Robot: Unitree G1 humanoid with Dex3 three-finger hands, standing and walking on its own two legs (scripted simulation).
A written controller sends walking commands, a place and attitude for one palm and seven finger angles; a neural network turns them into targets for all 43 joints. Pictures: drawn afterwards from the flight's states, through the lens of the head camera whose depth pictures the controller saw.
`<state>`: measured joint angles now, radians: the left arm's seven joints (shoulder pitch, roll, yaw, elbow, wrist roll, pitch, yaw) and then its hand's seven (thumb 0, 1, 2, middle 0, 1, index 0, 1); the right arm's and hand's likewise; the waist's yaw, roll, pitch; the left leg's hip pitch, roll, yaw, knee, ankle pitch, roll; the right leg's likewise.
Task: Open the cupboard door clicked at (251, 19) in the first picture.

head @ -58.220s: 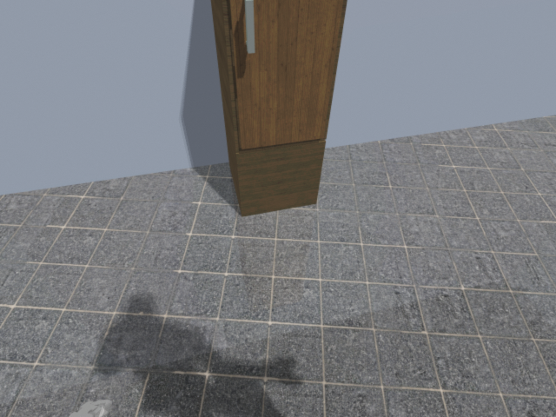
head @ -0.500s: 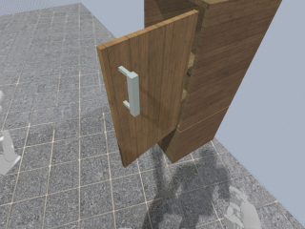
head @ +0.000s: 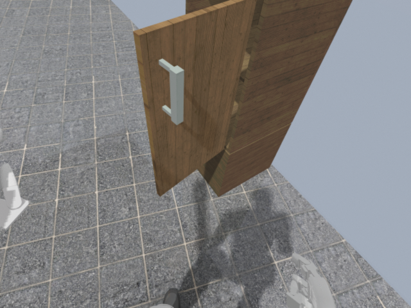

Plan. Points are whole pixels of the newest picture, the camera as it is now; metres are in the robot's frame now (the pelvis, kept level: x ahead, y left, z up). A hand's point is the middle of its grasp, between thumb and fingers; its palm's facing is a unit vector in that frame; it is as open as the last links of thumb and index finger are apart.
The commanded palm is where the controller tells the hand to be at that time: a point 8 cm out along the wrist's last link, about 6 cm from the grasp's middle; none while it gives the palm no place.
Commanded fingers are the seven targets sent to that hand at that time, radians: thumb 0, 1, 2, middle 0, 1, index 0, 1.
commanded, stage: stop stepping back and stand still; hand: left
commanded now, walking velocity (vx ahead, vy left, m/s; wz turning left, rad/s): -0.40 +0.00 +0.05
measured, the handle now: (171, 93) +0.52 +0.13 +0.12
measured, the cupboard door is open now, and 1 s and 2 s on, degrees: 100 100 100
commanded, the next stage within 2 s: let the arm hang, fingers relaxed in 0.98 s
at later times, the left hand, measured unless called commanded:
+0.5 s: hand out of the picture +0.08 +0.23 +0.17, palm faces +0.37 -0.79 -0.50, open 7.4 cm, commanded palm +0.05 +0.27 +0.18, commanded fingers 0.00 0.90 0.90 -0.20 -0.30 -0.20 -0.30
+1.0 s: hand out of the picture +0.07 +0.27 +0.16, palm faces +0.45 -0.77 -0.45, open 7.4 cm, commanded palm +0.01 +0.30 +0.18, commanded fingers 0.00 0.90 0.90 -0.20 -0.30 -0.20 -0.30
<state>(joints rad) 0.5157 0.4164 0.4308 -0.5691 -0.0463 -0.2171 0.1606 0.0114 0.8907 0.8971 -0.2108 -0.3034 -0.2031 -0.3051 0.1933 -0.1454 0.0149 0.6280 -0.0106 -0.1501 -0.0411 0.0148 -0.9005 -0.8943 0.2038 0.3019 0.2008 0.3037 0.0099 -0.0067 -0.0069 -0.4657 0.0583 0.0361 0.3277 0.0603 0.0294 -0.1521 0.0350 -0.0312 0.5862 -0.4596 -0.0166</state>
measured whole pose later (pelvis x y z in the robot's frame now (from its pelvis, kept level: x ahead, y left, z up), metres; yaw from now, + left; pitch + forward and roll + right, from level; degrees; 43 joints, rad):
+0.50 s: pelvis -0.10 -0.02 +0.00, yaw -1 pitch -1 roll +1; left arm 0.63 0.42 0.41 -0.54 -0.03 -0.20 0.12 0.01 0.89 0.90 -0.22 -0.30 -0.21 -0.31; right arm 0.25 -0.21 0.00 0.65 -0.01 -0.08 -0.06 0.01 -0.90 -0.89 0.20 0.30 0.20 0.30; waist 0.00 -0.03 -0.02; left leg -0.50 -0.04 0.00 0.92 -0.31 -0.01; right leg -0.25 0.00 -0.06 0.54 -0.27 -0.06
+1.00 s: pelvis -0.13 +0.00 -0.01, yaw +0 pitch -1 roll +0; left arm 0.50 0.39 0.42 -0.44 -0.02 -0.22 0.14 0.01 0.89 0.90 -0.22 -0.30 -0.21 -0.31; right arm 0.22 -0.18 0.02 0.65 0.00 -0.13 -0.07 0.01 -0.90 -0.89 0.20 0.30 0.20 0.30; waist 0.00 0.00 0.01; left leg -0.26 0.06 0.05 0.61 -0.33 -0.01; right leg -0.31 -0.02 -0.07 0.59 -0.26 -0.02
